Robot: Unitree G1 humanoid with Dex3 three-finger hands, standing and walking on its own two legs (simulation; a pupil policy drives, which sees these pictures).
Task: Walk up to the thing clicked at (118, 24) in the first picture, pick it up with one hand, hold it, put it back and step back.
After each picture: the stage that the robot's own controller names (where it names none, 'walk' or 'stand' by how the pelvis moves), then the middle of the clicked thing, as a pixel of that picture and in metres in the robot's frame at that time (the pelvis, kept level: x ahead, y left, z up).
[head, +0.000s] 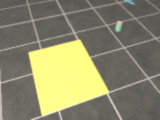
stand; (118, 26) +1.65 -0.43 -0.72
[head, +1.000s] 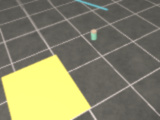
walk; (93, 34) +1.56 +0.00 -0.69
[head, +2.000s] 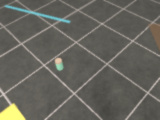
walk; (59, 64) +0.97 +0.30 -0.71
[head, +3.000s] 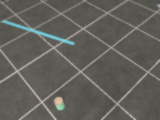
walk; (59, 103) +0.56 +0.27 -0.71
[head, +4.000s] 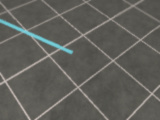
walk; out of the picture +0.33 +0.22 -0.70
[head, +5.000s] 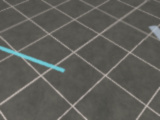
stand; out of the picture +0.26 +0.23 -0.72
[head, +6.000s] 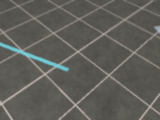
stand; out of the picture +0.27 +0.23 -0.73
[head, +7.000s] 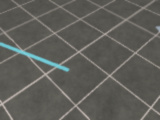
stand; out of the picture +0.27 +0.24 -0.73
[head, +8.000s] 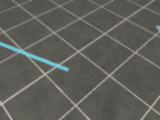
stand; out of the picture +0.26 +0.24 -0.73
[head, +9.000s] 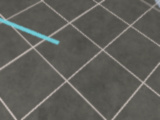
go down; out of the picture +0.28 +0.24 -0.66
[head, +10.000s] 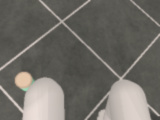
go down; (25, 82) +0.34 +0.25 -0.30
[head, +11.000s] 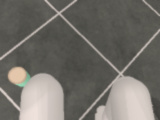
close in; (20, 77) +0.34 +0.26 -0.28
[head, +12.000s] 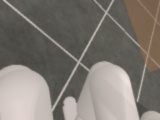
close in; out of the picture +0.33 +0.28 -0.21
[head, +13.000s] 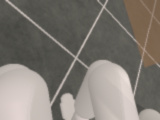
close; out of the picture +0.34 +0.28 -0.21
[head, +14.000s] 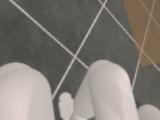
lift; out of the picture +0.33 +0.28 -0.22
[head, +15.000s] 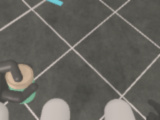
lift; (22, 85) +0.31 +0.20 -0.01
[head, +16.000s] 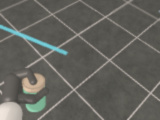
hold; (34, 93) +0.30 +0.18 -0.01
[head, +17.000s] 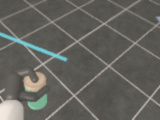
hold; (36, 91) +0.32 +0.18 +0.00
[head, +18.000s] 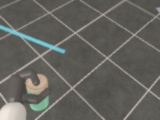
hold; (38, 92) +0.31 +0.17 -0.02
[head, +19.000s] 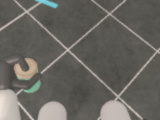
crouch; (28, 76) +0.36 +0.19 -0.07
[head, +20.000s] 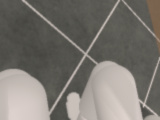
lower; out of the picture +0.36 +0.27 -0.22
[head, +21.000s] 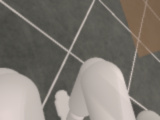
lower; out of the picture +0.37 +0.28 -0.21
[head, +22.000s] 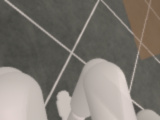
lower; out of the picture +0.37 +0.28 -0.22
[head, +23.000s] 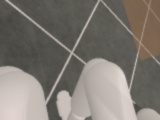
lower; out of the picture +0.37 +0.28 -0.22
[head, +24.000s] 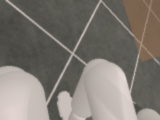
rest; out of the picture +0.36 +0.28 -0.22
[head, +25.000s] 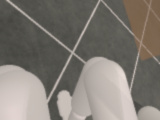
withdraw; out of the picture +0.35 +0.25 -0.22
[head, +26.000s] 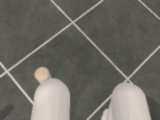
walk; (43, 76) +0.37 +0.21 -0.35
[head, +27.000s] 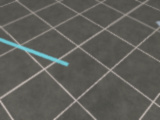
stand; out of the picture +0.30 +0.19 -0.66
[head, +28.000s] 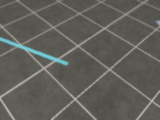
stand; out of the picture +0.31 +0.20 -0.67
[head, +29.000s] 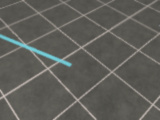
stand; out of the picture +0.30 +0.19 -0.70
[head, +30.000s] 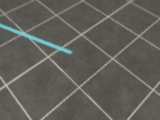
walk; out of the picture +0.33 +0.17 -0.71
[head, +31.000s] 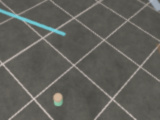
walk; (58, 99) +0.50 +0.15 -0.71
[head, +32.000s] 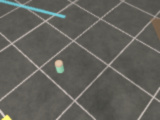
walk; (59, 66) +0.81 +0.26 -0.69
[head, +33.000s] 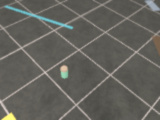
stand; (64, 72) +0.90 +0.19 -0.72
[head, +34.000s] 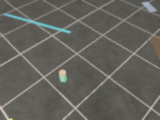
stand; (62, 76) +0.90 +0.22 -0.73
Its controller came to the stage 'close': yes
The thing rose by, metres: 0.71
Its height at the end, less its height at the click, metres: +0.00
